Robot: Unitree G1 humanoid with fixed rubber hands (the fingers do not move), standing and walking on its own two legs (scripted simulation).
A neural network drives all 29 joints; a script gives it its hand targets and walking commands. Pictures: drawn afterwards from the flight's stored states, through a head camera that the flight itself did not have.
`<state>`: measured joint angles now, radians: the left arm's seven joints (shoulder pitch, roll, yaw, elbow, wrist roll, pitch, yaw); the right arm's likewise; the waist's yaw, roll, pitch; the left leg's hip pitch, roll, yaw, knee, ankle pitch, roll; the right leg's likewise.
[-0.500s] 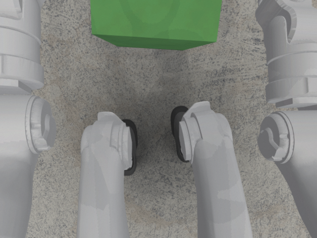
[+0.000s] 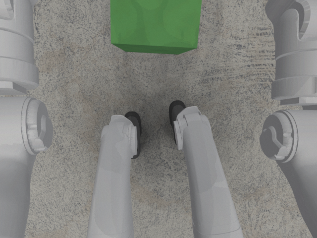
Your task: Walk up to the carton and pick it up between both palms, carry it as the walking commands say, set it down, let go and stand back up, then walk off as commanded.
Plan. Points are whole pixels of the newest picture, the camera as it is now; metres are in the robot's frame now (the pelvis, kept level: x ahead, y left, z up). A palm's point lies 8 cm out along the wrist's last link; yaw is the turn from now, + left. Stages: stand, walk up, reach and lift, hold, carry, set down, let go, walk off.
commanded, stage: set down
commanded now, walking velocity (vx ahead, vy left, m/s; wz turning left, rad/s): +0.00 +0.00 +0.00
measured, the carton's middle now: (154, 10) +0.57 -0.04 -0.42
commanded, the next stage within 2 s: let go in 0.36 s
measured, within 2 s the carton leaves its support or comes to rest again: neither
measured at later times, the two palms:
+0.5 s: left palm out of the picture +0.59 +0.17 -0.01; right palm out of the picture +0.54 -0.22 -0.02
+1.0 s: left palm out of the picture +0.47 +0.18 +0.06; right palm out of the picture +0.43 -0.26 +0.08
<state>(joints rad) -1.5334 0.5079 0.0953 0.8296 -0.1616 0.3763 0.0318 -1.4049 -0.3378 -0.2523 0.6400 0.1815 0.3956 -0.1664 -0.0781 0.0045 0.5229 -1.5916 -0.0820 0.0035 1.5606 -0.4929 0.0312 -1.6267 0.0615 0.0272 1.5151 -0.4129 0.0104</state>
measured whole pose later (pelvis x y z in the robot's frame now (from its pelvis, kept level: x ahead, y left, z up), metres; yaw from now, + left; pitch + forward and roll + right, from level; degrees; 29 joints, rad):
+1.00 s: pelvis +0.11 -0.02 +0.17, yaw +1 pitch +29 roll +1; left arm -0.46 0.18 0.19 0.62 0.09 0.11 0.04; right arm -0.38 -0.20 -0.18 0.57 0.00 0.10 0.08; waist -0.07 -0.02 0.00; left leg -0.88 -0.06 -0.06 0.67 -0.29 0.00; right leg -0.93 0.06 0.05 0.67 -0.24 -0.03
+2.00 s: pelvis +0.15 -0.01 +0.20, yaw +1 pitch -2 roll -1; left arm 0.26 0.26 0.04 0.69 0.04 0.04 0.00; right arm 0.26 -0.29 -0.05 0.67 -0.03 0.06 0.01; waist -0.01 0.02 -0.04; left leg -0.13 -0.04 -0.06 0.53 -0.36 0.03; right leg -0.17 0.06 0.04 0.51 -0.31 -0.03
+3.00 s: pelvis +0.11 +0.00 +0.21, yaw +1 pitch -3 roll +0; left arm 0.22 0.33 0.00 1.04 0.02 -0.02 0.00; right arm 0.21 -0.35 0.02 1.04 -0.01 -0.02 -0.01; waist 0.00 0.00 -0.03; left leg -0.11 -0.06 -0.06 0.39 -0.23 0.03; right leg -0.15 0.04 0.06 0.40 -0.20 -0.01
